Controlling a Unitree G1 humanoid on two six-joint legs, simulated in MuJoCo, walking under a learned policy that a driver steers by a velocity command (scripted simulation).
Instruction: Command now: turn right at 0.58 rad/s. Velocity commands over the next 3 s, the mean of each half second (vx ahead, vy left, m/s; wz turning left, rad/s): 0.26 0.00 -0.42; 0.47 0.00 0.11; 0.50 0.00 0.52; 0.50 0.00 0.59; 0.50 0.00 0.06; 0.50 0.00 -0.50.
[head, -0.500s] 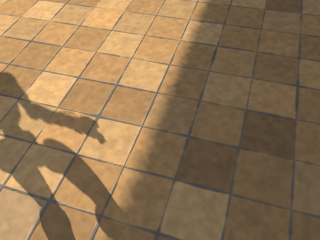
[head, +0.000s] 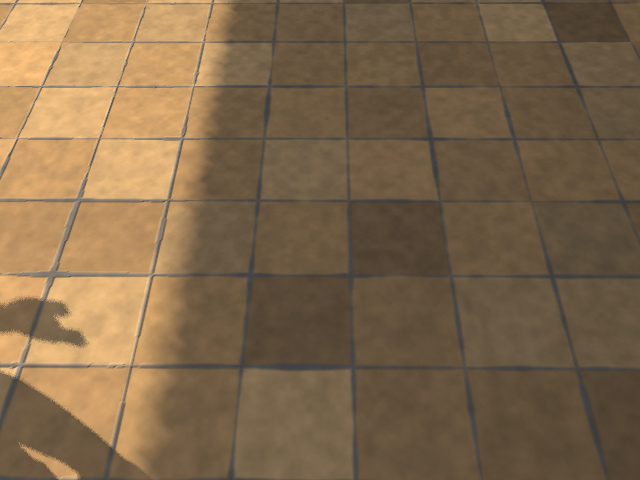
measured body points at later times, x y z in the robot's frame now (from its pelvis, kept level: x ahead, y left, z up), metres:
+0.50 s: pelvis +0.08 -0.05 -0.01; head +0.10 -0.07 +0.44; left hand +0.32 +0.16 -0.08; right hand +0.05 -0.34 -0.14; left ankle +0.01 +0.13 -0.72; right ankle +0.09 -0.16 -0.74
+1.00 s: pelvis +0.35 -0.09 -0.03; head +0.39 -0.10 +0.42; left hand +0.39 +0.20 -0.15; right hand +0.55 -0.35 -0.11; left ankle +0.48 -0.03 -0.74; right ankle +0.10 -0.17 -0.69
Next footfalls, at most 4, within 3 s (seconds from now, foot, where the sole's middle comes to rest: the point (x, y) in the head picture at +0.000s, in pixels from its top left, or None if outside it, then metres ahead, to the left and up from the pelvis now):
0.04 left None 0.05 0.13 -0.78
0.46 right None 0.12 -0.17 -0.78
0.96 left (362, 450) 0.52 -0.04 -0.78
1.42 right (451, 339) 0.78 -0.25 -0.78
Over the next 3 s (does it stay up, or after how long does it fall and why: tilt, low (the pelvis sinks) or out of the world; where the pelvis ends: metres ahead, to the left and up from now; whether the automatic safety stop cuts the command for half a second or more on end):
stays up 1.40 0.25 -0.01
